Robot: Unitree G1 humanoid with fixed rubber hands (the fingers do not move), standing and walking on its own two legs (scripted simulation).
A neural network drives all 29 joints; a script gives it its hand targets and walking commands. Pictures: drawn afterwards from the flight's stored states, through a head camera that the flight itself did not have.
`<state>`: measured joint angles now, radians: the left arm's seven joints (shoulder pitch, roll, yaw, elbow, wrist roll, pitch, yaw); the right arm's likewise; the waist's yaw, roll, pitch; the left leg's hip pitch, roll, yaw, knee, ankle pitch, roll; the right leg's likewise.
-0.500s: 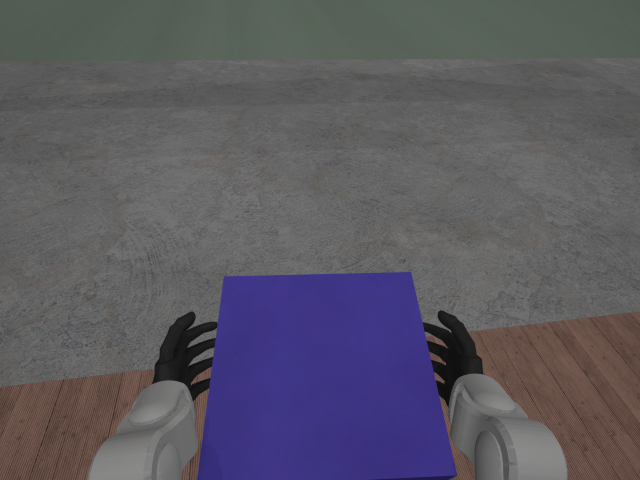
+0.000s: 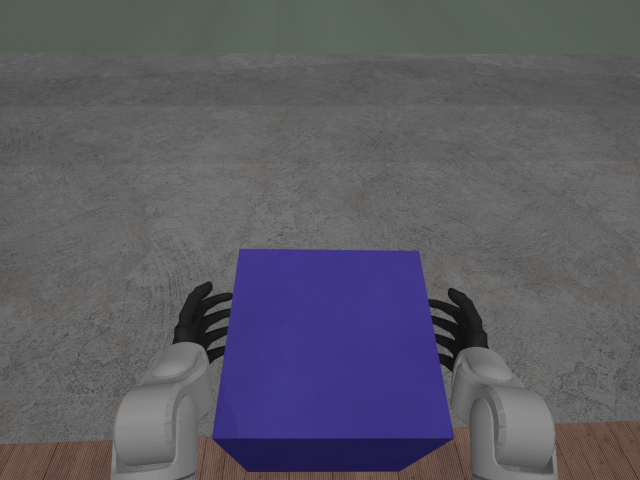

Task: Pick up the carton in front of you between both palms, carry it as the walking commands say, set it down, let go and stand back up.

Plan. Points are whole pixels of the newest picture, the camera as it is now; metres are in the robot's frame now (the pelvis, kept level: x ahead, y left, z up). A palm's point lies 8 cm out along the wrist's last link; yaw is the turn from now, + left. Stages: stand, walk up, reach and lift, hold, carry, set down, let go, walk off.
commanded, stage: carry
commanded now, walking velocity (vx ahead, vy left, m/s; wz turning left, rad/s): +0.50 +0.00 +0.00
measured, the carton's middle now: (326, 370) +0.27 +0.01 +0.01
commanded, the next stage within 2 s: none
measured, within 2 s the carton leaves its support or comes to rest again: neither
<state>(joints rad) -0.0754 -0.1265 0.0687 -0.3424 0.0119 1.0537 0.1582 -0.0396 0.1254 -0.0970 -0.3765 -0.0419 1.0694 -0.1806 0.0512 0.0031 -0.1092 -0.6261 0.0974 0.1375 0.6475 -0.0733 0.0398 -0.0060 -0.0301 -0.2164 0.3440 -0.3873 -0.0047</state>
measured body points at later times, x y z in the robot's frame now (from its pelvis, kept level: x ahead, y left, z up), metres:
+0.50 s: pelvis +0.32 +0.03 -0.01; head +0.38 +0.04 +0.44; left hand +0.68 +0.19 +0.08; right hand +0.67 -0.12 +0.08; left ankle +0.21 +0.10 -0.73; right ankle +0.41 -0.07 -0.72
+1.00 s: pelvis +0.69 +0.06 -0.12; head +0.69 +0.07 +0.33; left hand +1.04 +0.22 +0.01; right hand +1.03 -0.10 +0.00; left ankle +0.76 +0.12 -0.84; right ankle +0.50 -0.06 -0.70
